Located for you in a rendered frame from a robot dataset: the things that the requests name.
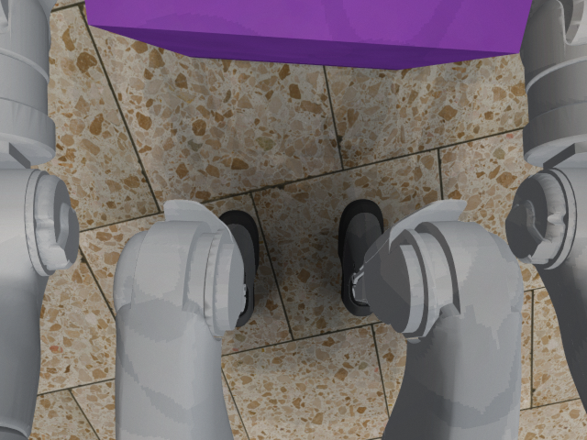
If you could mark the carton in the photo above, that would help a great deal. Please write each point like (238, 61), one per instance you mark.
(372, 34)

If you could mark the robot right shin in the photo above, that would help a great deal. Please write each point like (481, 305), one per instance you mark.
(368, 288)

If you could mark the right robot upper arm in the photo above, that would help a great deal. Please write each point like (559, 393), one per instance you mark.
(547, 227)

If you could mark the left robot foot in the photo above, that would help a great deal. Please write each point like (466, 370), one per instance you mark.
(245, 232)

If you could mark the right robot forearm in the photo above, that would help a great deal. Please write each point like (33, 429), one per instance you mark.
(554, 54)

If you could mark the left robot forearm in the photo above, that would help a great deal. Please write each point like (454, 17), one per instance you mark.
(27, 133)

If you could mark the left robot upper arm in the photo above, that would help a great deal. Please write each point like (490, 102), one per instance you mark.
(39, 234)

